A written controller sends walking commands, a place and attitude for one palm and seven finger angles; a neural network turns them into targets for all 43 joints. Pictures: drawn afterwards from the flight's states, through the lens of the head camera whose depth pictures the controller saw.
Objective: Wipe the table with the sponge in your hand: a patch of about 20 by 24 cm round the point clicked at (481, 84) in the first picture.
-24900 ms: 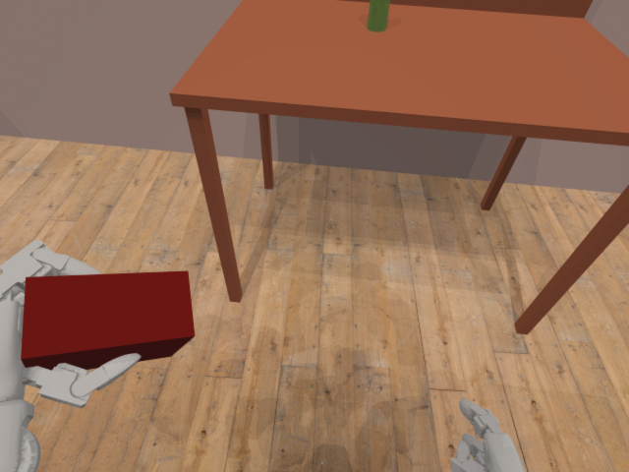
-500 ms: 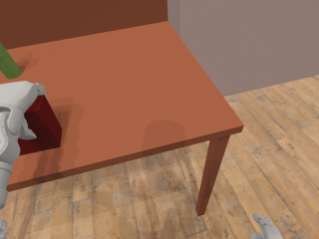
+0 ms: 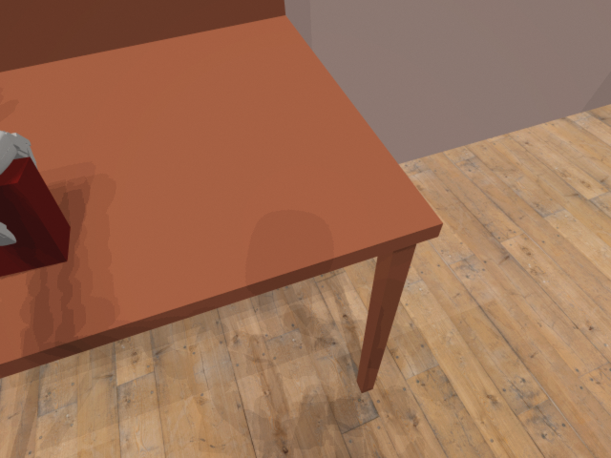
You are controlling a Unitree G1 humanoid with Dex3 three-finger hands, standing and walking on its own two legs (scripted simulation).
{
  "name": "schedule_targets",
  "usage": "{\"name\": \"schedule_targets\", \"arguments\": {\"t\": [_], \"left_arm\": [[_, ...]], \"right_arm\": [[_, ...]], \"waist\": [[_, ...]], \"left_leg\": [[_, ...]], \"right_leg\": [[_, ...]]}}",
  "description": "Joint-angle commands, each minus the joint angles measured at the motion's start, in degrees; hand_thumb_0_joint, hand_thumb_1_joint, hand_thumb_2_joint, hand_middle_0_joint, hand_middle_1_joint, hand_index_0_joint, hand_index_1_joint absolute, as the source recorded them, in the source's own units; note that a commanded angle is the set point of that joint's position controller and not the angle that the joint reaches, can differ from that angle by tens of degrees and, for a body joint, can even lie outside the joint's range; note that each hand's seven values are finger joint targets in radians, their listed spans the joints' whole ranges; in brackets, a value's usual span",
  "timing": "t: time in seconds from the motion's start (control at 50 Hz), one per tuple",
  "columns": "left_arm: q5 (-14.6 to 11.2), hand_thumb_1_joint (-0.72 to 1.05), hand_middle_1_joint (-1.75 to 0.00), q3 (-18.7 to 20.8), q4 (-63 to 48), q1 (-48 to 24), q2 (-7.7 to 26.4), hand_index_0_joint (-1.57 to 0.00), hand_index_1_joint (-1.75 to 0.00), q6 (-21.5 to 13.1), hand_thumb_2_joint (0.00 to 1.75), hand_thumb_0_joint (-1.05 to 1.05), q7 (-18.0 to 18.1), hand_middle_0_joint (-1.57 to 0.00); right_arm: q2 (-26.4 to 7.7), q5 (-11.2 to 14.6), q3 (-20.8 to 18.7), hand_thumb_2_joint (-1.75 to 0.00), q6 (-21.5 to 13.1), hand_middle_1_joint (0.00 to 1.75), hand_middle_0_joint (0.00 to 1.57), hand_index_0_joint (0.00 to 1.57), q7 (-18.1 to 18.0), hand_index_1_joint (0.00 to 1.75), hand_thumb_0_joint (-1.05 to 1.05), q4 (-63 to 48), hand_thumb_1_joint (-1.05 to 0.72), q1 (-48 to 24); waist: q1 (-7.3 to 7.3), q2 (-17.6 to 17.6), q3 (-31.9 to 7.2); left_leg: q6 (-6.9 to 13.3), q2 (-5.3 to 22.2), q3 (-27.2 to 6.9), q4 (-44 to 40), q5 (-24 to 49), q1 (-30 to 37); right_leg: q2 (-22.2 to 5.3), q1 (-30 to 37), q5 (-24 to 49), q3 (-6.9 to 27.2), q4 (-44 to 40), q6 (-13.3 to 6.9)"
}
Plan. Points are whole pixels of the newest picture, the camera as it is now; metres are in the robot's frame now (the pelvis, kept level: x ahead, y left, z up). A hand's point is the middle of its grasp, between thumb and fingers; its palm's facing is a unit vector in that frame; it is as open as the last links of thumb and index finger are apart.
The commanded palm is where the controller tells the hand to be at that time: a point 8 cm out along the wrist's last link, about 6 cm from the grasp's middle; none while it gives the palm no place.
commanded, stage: wipe forward along the first lane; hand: left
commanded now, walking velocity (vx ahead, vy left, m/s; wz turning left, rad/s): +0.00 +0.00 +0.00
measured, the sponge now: (12, 232) +0.34 +0.41 +0.12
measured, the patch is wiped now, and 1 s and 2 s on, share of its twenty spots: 0.20 0.40 0.40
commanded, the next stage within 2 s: slide across to the middle lane in 0.80 s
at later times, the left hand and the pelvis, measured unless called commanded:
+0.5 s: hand out of the picture +0.40 +0.43 +0.17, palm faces -0.17 +0.06 -0.98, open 10.1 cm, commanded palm +0.40 +0.42 +0.20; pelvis +0.01 +0.02 +0.00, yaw -1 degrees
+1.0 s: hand (1, 164) +0.42 +0.44 +0.17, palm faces -0.14 +0.08 -0.99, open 10.2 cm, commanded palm +0.41 +0.42 +0.20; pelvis +0.03 +0.03 +0.00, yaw -1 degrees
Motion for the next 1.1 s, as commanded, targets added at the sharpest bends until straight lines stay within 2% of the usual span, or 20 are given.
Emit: {"name": "schedule_targets", "arguments": {"t": [0.0, 0.16, 0.18, 0.2, 0.28, 0.32, 0.38, 0.44, 0.48, 0.58, 0.62, 0.64, 0.74, 0.8, 0.84, 0.88, 0.96, 0.98, 1.02, 1.08], "left_arm": [[2.0, 0.1, -1.6, 1.3, -2.5, -16.6, 14.7, -1.2, -1.6, 0.7, 1.3, 0.0, 3.1, -1.2], [2.3, 0.1, -1.6, 1.0, 0.7, -19.6, 15.5, -1.2, -1.6, -0.3, 1.3, 0.0, 3.4, -1.2], [2.7, 0.1, -1.6, 3.0, 1.5, -19.2, 17.9, -1.2, -1.6, -0.5, 1.3, 0.0, 3.4, -1.2], [2.7, 0.1, -1.6, 0.2, 2.6, -20.2, 15.0, -1.2, -1.6, -0.4, 1.3, 0.0, 3.5, -1.2], [3.5, 0.1, -1.6, 1.3, 2.0, -22.4, 17.3, -1.2, -1.6, -0.8, 1.3, 0.0, 3.7, -1.2], [3.7, 0.1, -1.6, 0.2, 3.9, -22.3, 16.1, -1.2, -1.6, -0.6, 1.3, 0.0, 3.9, -1.2], [4.0, 0.1, -1.6, 0.8, 3.7, -23.2, 17.3, -1.2, -1.6, -0.8, 1.3, 0.0, 3.8, -1.2], [3.9, 0.1, -1.6, -2.2, 4.1, -24.8, 13.6, -1.2, -1.6, -0.8, 1.3, 0.0, 3.8, -1.2], [4.6, 0.1, -1.6, -1.5, 3.8, -24.9, 14.3, -1.2, -1.6, -1.1, 1.3, 0.0, 3.6, -1.2], [3.8, 0.1, -1.6, -1.7, 3.6, -25.4, 13.0, -1.2, -1.6, -2.0, 1.3, 0.0, 3.5, -1.2], [3.5, 0.1, -1.6, 0.0, 4.6, -24.4, 14.9, -1.2, -1.6, -2.2, 1.3, 0.0, 3.8, -1.2], [3.4, 0.1, -1.6, -1.9, 4.1, -26.9, 13.4, -1.2, -1.6, -2.3, 1.3, 0.0, 3.8, -1.2], [3.6, 0.1, -1.6, 0.2, 4.4, -23.5, 14.4, -1.2, -1.6, -2.6, 1.3, 0.0, 4.1, -1.2], [3.5, 0.1, -1.6, -1.6, 3.3, -22.9, 11.8, -1.2, -1.6, -2.7, 1.3, 0.0, 4.0, -1.2], [2.9, 0.1, -1.6, -1.9, 2.1, -22.3, 10.9, -1.2, -1.6, -2.4, 1.3, 0.0, 4.0, -1.2], [3.1, 0.1, -1.6, 0.8, 1.6, -21.2, 13.7, -1.2, -1.6, -2.5, 1.3, 0.0, 4.0, -1.2], [1.4, 0.1, -1.6, -2.3, -2.7, -24.2, 9.6, -1.2, -1.6, -2.3, 1.3, 0.0, 4.2, -1.2], [1.5, 0.1, -1.6, -0.5, -3.5, -23.4, 11.5, -1.2, -1.6, -2.1, 1.3, 0.0, 4.1, -1.2], [0.7, 0.1, -1.6, -2.5, -1.6, -24.8, 9.8, -1.2, -1.6, -1.0, 1.3, 0.0, 3.9, -1.2], [0.8, 0.1, -1.6, -1.4, -3.3, -28.2, 12.5, -1.2, -1.6, -0.6, 1.3, 0.0, 3.4, -1.2]], "right_arm": [[-7.8, 0.0, -2.8, -0.9, -1.9, 0.3, 0.2, 0.2, -0.4, 0.3, 0.0, -5.8, -0.9, 0.0], [-8.2, 0.2, -3.0, -0.9, -1.5, 0.3, 0.2, 0.2, -0.5, 0.3, 0.0, -5.2, -0.9, 1.3], [-8.7, 0.1, -3.2, -0.9, -1.5, 0.3, 0.2, 0.2, -0.4, 0.3, 0.0, -5.1, -0.9, 1.6], [-8.1, 0.4, -2.8, -0.9, -1.3, 0.3, 0.2, 0.2, -0.5, 0.3, 0.0, -5.1, -0.9, 1.8], [-8.8, 0.2, -3.1, -0.9, -1.3, 0.3, 0.2, 0.2, -0.4, 0.3, 0.0, -5.2, -0.9, 2.3], [-8.6, 0.3, -2.9, -0.9, -1.0, 0.3, 0.2, 0.2, -0.3, 0.3, 0.0, -4.9, -0.9, 2.8], [-8.9, 0.2, -3.1, -0.9, -0.8, 0.3, 0.2, 0.2, -0.2, 0.3, 0.0, -5.0, -0.9, 3.0], [-8.5, 0.3, -2.9, -0.9, -0.6, 0.3, 0.2, 0.2, 0.0, 0.3, 0.0, -4.6, -0.9, 3.4], [-8.8, 0.0, -3.3, -0.9, -0.6, 0.3, 0.2, 0.2, 0.0, 0.3, 0.0, -4.5, -0.9, 3.9], [-8.7, 0.0, -3.5, -0.9, -0.2, 0.3, 0.2, 0.2, 0.2, 0.3, 0.0, -4.3, -0.9, 5.0], [-8.8, 0.0, -3.6, -0.9, 0.2, 0.3, 0.2, 0.2, 0.2, 0.3, 0.0, -4.1, -0.9, 5.5], [-8.6, 0.1, -3.4, -0.9, 0.1, 0.3, 0.2, 0.2, 0.2, 0.3, 0.0, -4.2, -0.9, 5.4], [-8.6, -0.1, -3.9, -0.9, 0.6, 0.3, 0.2, 0.2, 0.6, 0.3, 0.0, -4.0, -0.9, 6.1], [-8.2, -0.1, -3.9, -0.9, 0.9, 0.3, 0.2, 0.2, 1.0, 0.3, 0.0, -4.2, -0.9, 5.7], [-8.4, -0.1, -4.0, -0.9, 1.1, 0.3, 0.2, 0.2, 1.2, 0.3, 0.0, -4.2, -0.9, 5.3], [-8.7, -0.2, -4.1, -0.9, 1.2, 0.3, 0.2, 0.2, 1.2, 0.3, 0.0, -4.4, -0.9, 5.4], [-7.8, -0.2, -4.1, -0.9, 1.0, 0.3, 0.2, 0.2, 1.4, 0.3, 0.0, -4.6, -0.9, 4.2], [-8.1, -0.1, -4.0, -0.9, 0.9, 0.3, 0.2, 0.2, 1.4, 0.3, 0.0, -4.8, -0.9, 3.9], [-8.1, 0.0, -3.7, -0.9, 0.9, 0.3, 0.2, 0.2, 1.2, 0.3, 0.0, -4.3, -0.9, 3.6], [-8.4, 0.0, -3.4, -0.9, 0.5, 0.3, 0.2, 0.2, 0.9, 0.3, 0.0, -4.6, -0.9, 2.9]], "waist": [[-1.61, -5.4, -12.7], [-2.55, -6.6, -10.9], [-1.93, -6.8, -11.9], [-2.96, -7.1, -10.4], [-2.38, -4.9, -12.4], [-2.98, -5.9, -10.8], [-2.38, -4.2, -13.3], [-3.62, -4.0, -10.7], [-2.93, -3.7, -12.9], [-3.29, -4.9, -13.9], [-3.05, -5.2, -14.2], [-3.94, -5.6, -13.3], [-2.71, -5.3, -15.5], [-2.72, -3.1, -14.8], [-2.91, -4.3, -14.2], [-1.9, -4.1, -15.2], [-2.77, -2.8, -15.6], [-2.08, -2.6, -16.0], [-3.09, -4.2, -13.7], [-2.91, -2.2, -14.7]], "left_leg": [[3.0, -3.3, 3.7, -4.0, 5.1, -3.9], [3.1, -3.0, 3.2, -4.8, 3.8, -4.8], [3.0, -2.9, 3.0, -4.8, 4.8, -4.4], [3.0, -2.9, 3.2, -5.0, 4.2, -5.1], [2.8, -2.8, 2.9, -5.3, 5.5, -3.3], [2.9, -2.7, 2.9, -5.3, 5.4, -4.0], [2.6, -2.7, 2.7, -5.4, 8.4, -2.4], [2.5, -2.3, 2.4, -6.0, 6.9, -2.0], [2.4, -2.1, 2.2, -6.0, 9.9, -0.1], [2.2, -1.8, 1.9, -5.5, 13.8, 1.3], [2.2, -2.0, 2.1, -5.1, 13.7, 0.6], [2.3, -2.0, 1.9, -5.2, 13.0, 0.2], [2.0, -1.9, 2.1, -4.5, 17.9, 1.4], [1.6, -1.6, 2.1, -4.4, 20.4, 2.9], [1.8, -1.6, 2.0, -4.3, 19.5, 3.0], [1.8, -1.6, 2.0, -4.6, 20.6, 3.0], [2.1, -1.5, 2.0, -4.5, 21.2, 5.1], [2.0, -1.5, 1.7, -4.6, 22.8, 5.7], [2.3, -1.6, 1.9, -5.0, 19.3, 4.6], [2.3, -1.9, 1.9, -6.0, 18.3, 5.3]], "right_leg": [[-1.0, 12.5, 6.2, 3.9, -5.2, 0.2], [-0.6, 10.6, 4.6, 3.4, -6.0, 0.0], [-0.4, 10.8, 5.5, 3.4, -6.0, -0.2], [-0.4, 9.9, 4.5, 3.1, -6.0, 0.1], [-0.2, 9.6, 5.3, 3.0, -6.3, -0.5], [0.0, 8.8, 5.2, 2.5, -6.3, -0.4], [0.1, 9.5, 7.7, 2.5, -6.1, -0.9], [0.3, 6.7, 5.1, 1.8, -6.6, -0.8], [0.5, 7.0, 7.1, 1.8, -6.5, -1.2], [0.8, 6.8, 9.8, 1.3, -6.2, -1.3], [0.8, 7.5, 9.8, 1.4, -5.7, -1.2], [0.7, 6.8, 9.4, 1.2, -5.9, -1.1], [0.9, 8.2, 12.8, 1.2, -5.1, -1.3], [0.9, 7.4, 13.2, 0.9, -5.0, -1.3], [0.9, 7.0, 12.7, 0.9, -5.3, -1.3], [0.8, 8.6, 14.1, 1.2, -5.2, -1.5], [0.5, 8.6, 13.9, 1.0, -5.2, -1.2], [0.6, 9.1, 14.6, 1.2, -5.4, -1.4], [0.5, 8.6, 13.0, 0.9, -5.8, -1.2], [0.3, 9.8, 12.9, 1.3, -6.6, -1.4]]}}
